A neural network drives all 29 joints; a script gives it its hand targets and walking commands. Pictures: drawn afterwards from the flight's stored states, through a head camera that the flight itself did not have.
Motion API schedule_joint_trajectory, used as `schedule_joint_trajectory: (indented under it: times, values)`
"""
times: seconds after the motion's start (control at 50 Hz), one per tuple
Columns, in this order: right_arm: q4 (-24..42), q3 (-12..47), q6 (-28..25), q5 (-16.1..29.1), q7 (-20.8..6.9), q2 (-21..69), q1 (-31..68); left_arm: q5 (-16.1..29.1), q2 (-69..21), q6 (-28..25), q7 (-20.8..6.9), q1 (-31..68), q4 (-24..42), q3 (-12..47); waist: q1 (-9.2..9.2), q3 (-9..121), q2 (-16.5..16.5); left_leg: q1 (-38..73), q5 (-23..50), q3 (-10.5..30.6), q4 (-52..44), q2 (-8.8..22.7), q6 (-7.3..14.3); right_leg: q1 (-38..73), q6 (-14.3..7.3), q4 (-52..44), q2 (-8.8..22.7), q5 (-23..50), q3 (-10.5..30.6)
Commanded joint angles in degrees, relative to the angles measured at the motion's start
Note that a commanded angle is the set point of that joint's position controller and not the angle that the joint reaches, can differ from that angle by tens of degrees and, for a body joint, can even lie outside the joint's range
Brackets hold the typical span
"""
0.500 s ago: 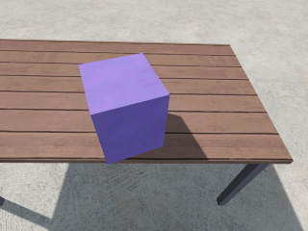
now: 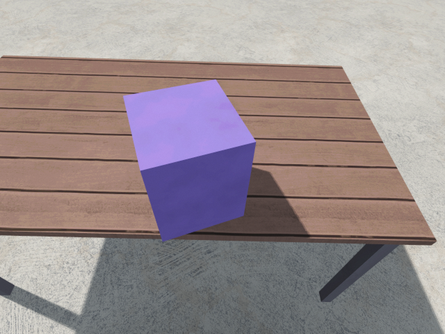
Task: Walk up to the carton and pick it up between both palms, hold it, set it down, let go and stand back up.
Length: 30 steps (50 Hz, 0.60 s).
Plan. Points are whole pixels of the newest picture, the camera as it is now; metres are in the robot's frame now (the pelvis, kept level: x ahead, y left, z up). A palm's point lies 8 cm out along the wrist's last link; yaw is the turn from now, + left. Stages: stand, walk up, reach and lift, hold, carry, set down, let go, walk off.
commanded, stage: walk up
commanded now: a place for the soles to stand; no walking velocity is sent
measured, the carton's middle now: (188, 161) +0.48 +0.08 +0.02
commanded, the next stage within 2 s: none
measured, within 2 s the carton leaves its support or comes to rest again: neither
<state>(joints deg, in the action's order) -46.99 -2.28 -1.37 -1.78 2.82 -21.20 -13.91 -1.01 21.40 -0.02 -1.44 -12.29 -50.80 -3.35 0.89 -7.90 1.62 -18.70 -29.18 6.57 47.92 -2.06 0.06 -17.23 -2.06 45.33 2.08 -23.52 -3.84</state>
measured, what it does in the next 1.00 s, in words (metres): steps to the left: left foot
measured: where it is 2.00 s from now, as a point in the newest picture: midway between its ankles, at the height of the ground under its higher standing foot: outside the picture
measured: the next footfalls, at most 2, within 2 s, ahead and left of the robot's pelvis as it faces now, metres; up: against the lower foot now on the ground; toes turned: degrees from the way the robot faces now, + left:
left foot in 0.98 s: +0.09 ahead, +0.26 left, +0.00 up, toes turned +0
right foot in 1.32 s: +0.15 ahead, -0.06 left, +0.00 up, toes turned +3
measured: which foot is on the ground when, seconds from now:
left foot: down 0.00-0.62, up 0.64-0.96, down 0.98-1.00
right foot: down 0.00-0.96, up 0.98-1.00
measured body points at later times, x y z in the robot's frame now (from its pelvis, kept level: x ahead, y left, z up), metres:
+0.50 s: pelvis -0.01 +0.02 +0.00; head +0.02 +0.02 +0.45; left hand +0.06 +0.34 -0.12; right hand +0.09 -0.29 -0.11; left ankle +0.02 +0.16 -0.71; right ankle +0.01 -0.10 -0.71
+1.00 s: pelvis +0.03 +0.13 -0.02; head +0.04 +0.12 +0.43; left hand +0.06 +0.49 -0.10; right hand +0.14 -0.20 -0.12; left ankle +0.06 +0.28 -0.71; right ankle +0.01 -0.08 -0.69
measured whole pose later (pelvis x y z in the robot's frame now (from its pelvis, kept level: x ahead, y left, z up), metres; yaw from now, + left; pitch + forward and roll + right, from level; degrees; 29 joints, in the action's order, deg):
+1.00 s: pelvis +0.03 +0.13 -0.02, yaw +6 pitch -6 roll -1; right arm -47.5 -6.2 -0.7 -1.8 -3.5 -25.0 -13.9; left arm -1.0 27.3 -3.1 0.7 -15.0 -50.9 -3.4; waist -0.5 -8.8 -2.3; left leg -20.9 -23.1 5.6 49.3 0.9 -1.6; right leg -15.3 -0.3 53.8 11.6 -27.7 -1.2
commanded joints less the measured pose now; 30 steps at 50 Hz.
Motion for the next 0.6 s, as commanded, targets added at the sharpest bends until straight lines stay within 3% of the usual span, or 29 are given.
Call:
schedule_joint_trajectory:
  times: [0.0, 0.02, 0.04, 0.06, 0.08, 0.1, 0.12, 0.14, 0.18, 0.2, 0.22, 0.24, 0.26, 0.28, 0.3, 0.32, 0.34, 0.36, 0.38, 0.4, 0.42, 0.44, 0.46, 0.48, 0.5, 0.52, 0.54, 0.56, 0.58]
  values:
    - [-1.3, -3.7, -1.9, 1.0, -0.3, -12.3, -4.5, -0.6, 14.5, -2.0, 1.3, 5.8, 4.7, -4.0, -2.43, 4.6, 2.8, -0.1, 3.7, -5.9, -3.9, 2.5, 2.7, -1.2, -8.8, -18.9, 14.7, 13.1, 14.9]
    - [-1.5, -3.7, -2.2, 1.0, -0.3, -12.2, -6.0, -0.2, 14.0, -1.5, 0.9, 7.3, 5.0, -3.3, -3.04, 8.9, 3.6, 4.8, 11.1, -5.7, -11.7, 1.6, 3.3, 0.2, -6.2, -14.6, 11.6, 14.0, 9.3]
    - [-2.1, -3.9, -2.6, 0.6, -0.3, -12.0, -7.5, 0.0, 12.9, -1.2, 0.7, 6.7, 4.2, -3.4, -3.28, 10.2, 2.1, 8.3, 18.2, -3.2, -15.2, 1.9, 2.9, -0.1, -4.4, -10.1, 9.4, 15.8, 7.7]
    - [-0.8, -4.1, -3.5, 0.4, 0.2, -15.0, -5.8, 0.3, 10.9, -0.9, 0.6, 5.9, 6.2, -2.8, -2.49, 13.1, -4.1, 10.6, 24.2, 12.6, -18.3, 9.1, 6.1, -3.2, -0.6, -1.1, 4.6, 14.2, 4.1]
    - [0.4, -4.1, -3.8, 0.2, 0.5, -17.2, -2.3, 0.6, 9.4, -0.4, 0.5, 5.1, 5.0, -2.9, -0.12, 11.4, -5.4, 7.1, 20.9, 25.3, -22.0, 14.8, 10.0, -5.7, 1.1, 2.7, 0.6, 2.6, 3.7]
    - [0.5, -4.8, -3.7, 0.7, 0.5, -20.3, -2.5, 0.6, 12.5, 0.2, 0.5, 6.1, 5.2, -3.9, -1.29, 10.2, -7.0, 2.9, 19.1, 30.5, -22.6, 17.5, 15.0, -4.6, 1.3, 6.9, -0.9, -12.3, 6.5]
    - [0.6, -4.8, -3.8, 0.3, 0.7, -20.2, -0.7, 1.1, 12.5, 0.4, 0.8, 5.4, 4.5, -4.2, -0.78, 8.4, -6.8, 2.4, 19.6, 29.7, -22.1, 17.9, 16.0, -5.5, 0.7, 7.0, -0.5, -14.6, 7.9]
    - [0.5, -4.3, -3.5, 0.4, 0.9, -19.6, 1.5, 0.7, 12.7, 0.0, 0.9, 4.0, 3.7, -3.9, 0.46, 6.0, -7.6, 0.5, 18.5, 27.4, -21.4, 16.5, 15.1, -4.3, -0.1, 4.5, -0.1, -12.0, 7.7]
    - [1.9, -3.3, -2.8, 0.4, 0.5, -16.7, 5.4, 0.3, 12.5, -1.2, 0.8, -0.1, 1.8, -4.1, 2.61, 7.8, -6.4, -5.9, 20.9, 18.0, -16.3, 11.2, 10.2, 6.2, -0.7, -8.8, 1.1, 2.2, 7.4]
    - [2.3, -2.9, -2.7, 0.4, 0.3, -14.2, 4.7, -0.2, 14.0, -1.7, 0.8, 0.9, 2.1, -4.3, 2.66, 7.8, -2.3, -9.4, 22.0, 9.2, -10.6, 6.7, 5.5, 9.8, -2.2, -15.3, 5.4, 5.1, 10.7]
    - [2.0, -3.0, -2.4, 0.5, 0.2, -13.7, 4.5, -0.5, 16.7, -1.9, 0.7, -0.5, 2.1, -5.3, 3.01, 7.7, -0.6, -11.7, 19.1, 3.1, -3.5, 2.1, 3.0, 11.1, -5.2, -19.4, 10.0, 2.8, 17.6]
    - [1.8, -2.9, -1.9, 1.3, 0.0, -12.8, 2.6, -0.4, 17.1, -2.3, 0.8, -1.1, 2.6, -5.1, 2.03, 8.9, 0.3, -9.3, 8.5, -2.9, 0.7, -0.9, 1.6, 8.7, -8.2, -24.8, 16.8, -2.3, 23.7]
    - [0.2, -3.7, -1.4, 1.2, 0.2, -14.0, 0.4, -0.4, 17.7, -2.2, 0.7, 2.3, 3.2, -4.8, 0.51, 6.7, 3.1, -7.4, -2.4, -4.9, 4.0, 0.4, 1.3, 4.5, -10.3, -26.4, 20.1, -5.7, 25.5]
    - [0.4, -4.0, -1.6, 1.1, 0.0, -14.6, -0.4, -0.2, 17.1, -2.1, 0.7, 2.5, 3.7, -4.8, 0.28, 5.8, 3.0, -6.9, -3.7, -4.3, 4.9, 1.3, 1.3, 3.8, -9.8, -26.3, 19.9, -4.6, 25.7]
    - [0.4, -3.8, -1.9, 1.0, -0.4, -14.3, -1.5, -0.2, 16.6, -2.0, 0.8, 4.0, 4.2, -3.9, -0.04, 5.7, 3.8, -5.6, -2.2, -4.8, 1.4, 2.0, 1.5, 2.4, -10.4, -24.2, 18.8, -2.2, 22.1]
    - [-0.3, -3.4, -2.5, 0.8, -0.4, -13.2, -1.8, -0.1, 15.3, -1.9, 0.6, 5.6, 4.2, -3.7, -1.26, 3.6, 4.1, -3.5, 2.8, -5.3, -4.2, 2.2, 2.0, 0.8, -9.0, -21.6, 15.9, 6.4, 16.3]
    - [-1.0, -3.1, -3.0, 1.0, -0.4, -12.0, -4.1, 0.3, 13.9, -1.7, 0.5, 5.9, 4.2, -3.5, -2.13, 6.8, 2.7, 3.9, 13.0, -4.3, -10.4, 2.7, 2.4, -0.5, -6.6, -17.5, 13.4, 13.8, 11.6]
    - [-0.6, -3.6, -3.3, 0.7, -0.5, -14.1, -4.4, 0.3, 13.4, -1.4, 0.5, 6.4, 5.1, -3.0, -1.85, 9.7, 1.5, 4.8, 18.9, 1.2, -13.2, 3.5, 3.6, 0.0, -3.6, -13.1, 8.8, 11.7, 7.9]
    - [-0.8, -3.9, -3.6, 0.3, -0.1, -15.8, -4.2, 0.1, 12.8, -1.1, 0.4, 7.7, 5.5, -3.1, -1.74, 9.3, 1.2, 3.9, 21.6, 10.4, -16.1, 7.2, 5.4, -1.3, -1.2, -6.2, 5.3, 12.9, 4.6]
    - [-0.6, -4.1, -3.8, -0.1, 0.3, -18.0, -3.6, 0.7, 11.4, -0.4, 0.0, 6.9, 5.5, -3.3, -1.46, 10.4, -6.4, 3.1, 17.2, 20.9, -20.5, 11.7, 9.6, -2.6, 1.0, 0.2, 0.9, 4.6, 4.1]
    - [0.1, -4.3, -3.4, 0.5, 0.1, -19.1, -1.7, 1.1, 12.1, 0.1, 0.4, 5.9, 4.9, -3.6, -0.8, 8.7, -8.3, 0.9, 13.9, 24.5, -22.3, 14.5, 13.0, -2.1, 1.0, 1.4, -1.5, -6.7, 4.6]
    - [0.4, -3.9, -3.3, 0.2, 0.2, -19.4, 1.7, 0.9, 12.2, 0.2, 0.7, 3.9, 3.1, -3.8, 1.1, 6.5, -9.9, -3.9, 10.5, 25.3, -23.0, 14.9, 13.2, -0.2, 0.0, 0.9, -0.5, -7.6, 5.9]
    - [0.9, -3.9, -3.1, 0.4, 0.3, -18.2, 3.5, 0.1, 12.7, 0.0, 0.3, 1.9, 2.6, -3.6, 1.68, 6.4, -7.0, -3.0, 10.0, 23.2, -21.1, 13.7, 12.4, 0.0, -0.6, -2.4, -0.6, -6.6, 5.7]
    - [1.1, -3.7, -2.8, 0.2, 0.2, -17.7, 3.7, 0.1, 12.6, -0.3, 0.2, 2.7, 2.9, -3.5, 1.56, 6.9, -8.3, -4.1, 12.0, 19.4, -19.6, 11.7, 10.2, 1.5, -0.8, -6.1, 0.4, -3.9, 6.1]
    - [1.6, -3.2, -2.6, 0.7, 0.0, -16.8, 4.6, 0.1, 12.6, -0.9, 0.4, 1.3, 2.1, -3.6, 1.82, 7.1, -6.8, -7.3, 11.8, 15.6, -16.6, 8.8, 7.5, 6.3, -1.4, -11.9, 2.4, -0.5, 8.7]
    - [1.7, -2.9, -2.6, 0.8, 0.0, -14.7, 4.7, -0.4, 14.8, -1.5, 0.4, 0.9, 2.6, -4.3, 2.0, 9.6, -1.6, -7.8, 16.0, 8.7, -11.0, 5.2, 4.9, 10.4, -3.3, -16.2, 6.7, 5.0, 12.1]
    - [1.1, -2.4, -2.4, 0.8, -0.3, -13.0, 1.8, -0.5, 16.3, -1.8, 0.5, 1.4, 2.2, -4.7, 1.23, 9.1, 3.2, -8.6, 15.9, 1.6, -5.1, 1.3, 2.4, 10.7, -6.0, -20.2, 11.2, 4.1, 16.7]
    - [0.8, -3.0, -2.1, 1.3, -0.2, -14.0, 2.1, 0.0, 17.1, -1.9, 0.4, 1.8, 2.3, -4.7, 1.36, 8.9, 2.8, -5.2, 12.4, -3.7, -2.3, 0.3, 1.5, 8.4, -8.2, -22.1, 14.9, 3.8, 18.2]
    - [0.1, -2.6, -2.2, 1.6, -0.2, -13.5, 1.1, 0.3, 16.5, -2.0, 0.6, 3.3, 3.4, -4.4, 0.4, 9.2, 2.0, -4.6, 14.0, -3.6, -4.1, 1.4, 1.2, 9.3, -9.0, -19.6, 15.3, 11.0, 17.4]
